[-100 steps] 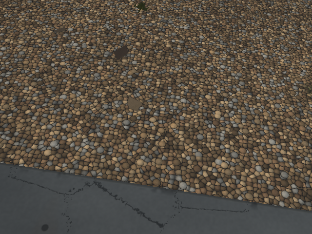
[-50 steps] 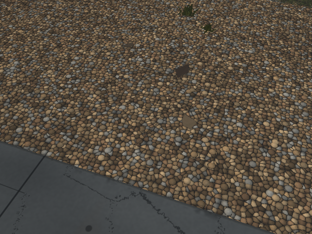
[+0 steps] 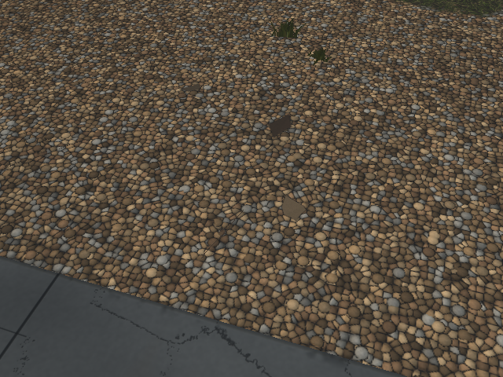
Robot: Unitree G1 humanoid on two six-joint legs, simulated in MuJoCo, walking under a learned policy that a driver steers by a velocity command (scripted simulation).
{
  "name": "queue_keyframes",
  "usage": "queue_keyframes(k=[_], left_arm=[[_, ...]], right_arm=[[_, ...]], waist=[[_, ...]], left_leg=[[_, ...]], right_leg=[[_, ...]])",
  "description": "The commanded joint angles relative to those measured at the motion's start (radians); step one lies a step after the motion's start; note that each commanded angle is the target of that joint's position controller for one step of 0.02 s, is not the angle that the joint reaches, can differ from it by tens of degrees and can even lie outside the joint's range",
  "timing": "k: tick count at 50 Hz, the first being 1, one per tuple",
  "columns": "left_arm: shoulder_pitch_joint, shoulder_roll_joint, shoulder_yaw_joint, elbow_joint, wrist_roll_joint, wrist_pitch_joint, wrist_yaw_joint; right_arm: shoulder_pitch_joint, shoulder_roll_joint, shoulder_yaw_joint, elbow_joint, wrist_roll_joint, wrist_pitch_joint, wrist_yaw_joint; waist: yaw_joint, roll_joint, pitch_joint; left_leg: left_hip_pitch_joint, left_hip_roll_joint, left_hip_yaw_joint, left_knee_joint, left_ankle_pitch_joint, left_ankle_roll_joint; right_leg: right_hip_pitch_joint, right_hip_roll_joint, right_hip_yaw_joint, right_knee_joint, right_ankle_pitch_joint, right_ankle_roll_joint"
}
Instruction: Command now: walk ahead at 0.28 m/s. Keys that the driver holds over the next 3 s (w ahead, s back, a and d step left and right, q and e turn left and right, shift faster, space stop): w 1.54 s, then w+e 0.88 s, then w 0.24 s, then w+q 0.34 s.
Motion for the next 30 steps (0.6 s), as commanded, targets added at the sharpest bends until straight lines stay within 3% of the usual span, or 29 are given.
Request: queue_keyframes(k=[1,2,3,4,5,6,7,8,10,11,13,16,19,21,23,24,25,26,27,28,29,30], left_arm=[[-0.013,0.039,0.007,-0.06,-0.014,-0.053,-0.022],[0.062,0.033,0.009,-0.036,-0.018,-0.06,-0.025],[0.158,0.057,0.02,0.0,-0.013,-0.062,-0.024],[0.288,0.151,0.047,0.033,-0.008,-0.066,-0.023],[0.39,0.266,0.072,0.044,-0.003,-0.075,-0.039],[0.317,0.188,0.048,0.022,0.015,-0.087,-0.04],[0.253,0.139,0.036,-0.005,0.012,-0.094,-0.042],[0.212,0.126,0.03,-0.023,0.008,-0.094,-0.047],[0.205,0.075,0.012,-0.032,0.011,-0.077,-0.048],[0.226,0.072,0.009,-0.029,0.014,-0.069,-0.043],[0.237,0.081,0.008,-0.038,0.018,-0.055,-0.027],[0.226,0.132,0.016,-0.063,0.019,-0.048,-0.009],[0.254,0.157,0.03,-0.055,0.001,-0.053,-0.005],[0.241,0.16,0.038,-0.056,-0.004,-0.05,-0.005],[0.211,0.181,0.049,-0.067,0.005,-0.039,-0.006],[0.197,0.174,0.048,-0.075,0.012,-0.029,-0.007],[0.181,0.165,0.041,-0.095,0.021,-0.025,-0.01],[0.29,0.038,0.009,-0.115,0.023,-0.04,-0.021],[0.289,0.011,-0.002,-0.106,0.001,-0.072,-0.029],[0.185,0.102,0.024,-0.142,-0.03,-0.093,-0.033],[0.098,0.134,0.031,-0.167,-0.04,-0.103,-0.03],[0.063,0.132,0.038,-0.173,-0.029,-0.102,-0.021]], right_arm=[[0.0,-0.174,-0.036,-0.047,0.008,-0.026,0.004],[-0.064,-0.165,-0.032,-0.071,0.012,-0.026,0.007],[-0.122,-0.141,-0.026,-0.097,0.013,-0.028,0.009],[-0.158,-0.073,-0.01,-0.125,0.009,-0.041,0.012],[-0.168,-0.061,-0.008,-0.168,0.009,-0.065,0.007],[-0.168,-0.101,-0.018,-0.167,0.02,-0.08,0.011],[-0.137,-0.096,-0.018,-0.153,0.025,-0.09,0.022],[-0.126,-0.094,-0.02,-0.142,0.019,-0.096,0.028],[-0.17,-0.113,-0.036,-0.154,0.003,-0.1,0.038],[-0.179,-0.092,-0.033,-0.159,0.003,-0.098,0.046],[-0.235,-0.054,-0.023,-0.181,0.0,-0.088,0.056],[-0.389,-0.02,-0.002,-0.245,0.002,-0.084,0.062],[-0.445,-0.056,-0.003,-0.28,0.01,-0.079,0.07],[-0.442,-0.089,-0.013,-0.292,0.01,-0.082,0.076],[-0.332,-0.14,-0.04,-0.272,0.007,-0.084,0.074],[-0.177,-0.175,-0.063,-0.224,0.011,-0.081,0.068],[-0.009,-0.217,-0.083,-0.18,0.011,-0.074,0.059],[0.131,-0.31,-0.105,-0.152,-0.02,-0.067,0.052],[0.122,-0.263,-0.085,-0.146,-0.019,-0.067,0.059],[0.016,-0.196,-0.065,-0.153,-0.008,-0.074,0.062],[-0.077,-0.153,-0.052,-0.175,-0.007,-0.079,0.062],[-0.144,-0.129,-0.045,-0.183,-0.017,-0.087,0.068]], waist=[[0.021,0.165,0.18],[0.07,0.151,0.182],[0.109,0.09,0.176],[0.142,-0.134,0.133],[0.158,-0.345,0.088],[0.106,-0.199,0.116],[0.072,-0.136,0.14],[0.055,-0.098,0.131],[0.051,-0.084,0.126],[0.053,-0.114,0.117],[0.059,-0.098,0.12],[0.08,-0.094,0.149],[0.071,-0.12,0.169],[0.039,-0.117,0.156],[-0.036,-0.143,0.053],[-0.112,-0.143,-0.044],[-0.185,-0.123,-0.146],[-0.144,0.121,-0.318],[-0.131,0.238,-0.396],[-0.109,0.186,-0.207],[-0.079,0.102,-0.093],[-0.04,0.027,-0.037]], left_leg=[[-0.152,0.262,-0.396,-0.355,-0.421,0.197],[-0.225,0.214,-0.314,-0.31,-0.364,0.161],[-0.308,0.139,-0.204,-0.192,-0.234,0.113],[-0.436,0.006,-0.001,0.126,-0.075,0.037],[-0.586,-0.059,0.046,0.403,-0.164,0.012],[-0.66,0.0,-0.043,0.581,-0.16,0.03],[-0.697,0.038,-0.054,0.647,-0.071,0.053],[-0.706,0.07,-0.036,0.643,0.013,0.066],[-0.682,0.11,-0.001,0.566,0.122,0.063],[-0.647,0.114,0.02,0.519,0.146,0.051],[-0.616,0.103,0.059,0.401,0.206,0.021],[-0.472,0.054,0.106,0.136,0.33,-0.004],[-0.398,0.04,0.096,0.026,0.383,0.014],[-0.37,0.034,0.082,-0.025,0.376,0.046],[-0.209,-0.014,0.106,-0.018,0.333,0.083],[-0.019,-0.044,0.124,-0.016,0.322,0.11],[0.251,0.029,0.042,0.001,0.3,0.148],[0.619,0.306,-0.422,-0.065,0.062,0.3],[0.634,0.409,-0.78,-0.287,-0.054,0.355],[0.49,0.363,-0.658,-0.313,-0.074,0.292],[0.316,0.329,-0.488,-0.326,0.027,0.254],[0.161,0.291,-0.37,-0.353,0.145,0.23]], right_leg=[[-0.087,0.008,-0.042,0.023,-0.018,-0.052],[0.046,0.014,-0.048,-0.114,-0.004,-0.07],[0.194,-0.001,0.005,-0.217,0.055,-0.073],[0.332,-0.153,0.279,-0.354,-0.044,-0.129],[0.423,-0.365,0.685,-0.501,-0.07,-0.253],[0.406,-0.391,0.718,-0.494,-0.04,-0.262],[0.399,-0.354,0.595,-0.476,0.032,-0.229],[0.4,-0.31,0.482,-0.478,0.099,-0.196],[0.387,-0.243,0.301,-0.497,0.337,-0.146],[0.371,-0.226,0.244,-0.501,0.426,-0.142],[0.337,-0.194,0.159,-0.516,0.498,-0.141],[0.201,-0.164,0.089,-0.566,0.467,-0.14],[0.216,-0.206,0.081,-0.591,0.467,-0.145],[0.293,-0.235,0.067,-0.546,0.587,-0.125],[0.355,-0.239,0.033,-0.381,0.953,-0.099],[0.329,-0.206,0.003,-0.2,1.076,-0.077],[0.161,-0.169,-0.011,0.038,0.954,-0.047],[-0.213,-0.005,-0.035,0.457,0.467,0.014],[-0.35,0.078,0.109,0.674,-0.103,0.01],[-0.454,0.011,0.131,0.748,-0.067,-0.015],[-0.448,-0.046,0.1,0.72,0.024,-0.031],[-0.394,-0.091,0.082,0.652,0.103,-0.034]])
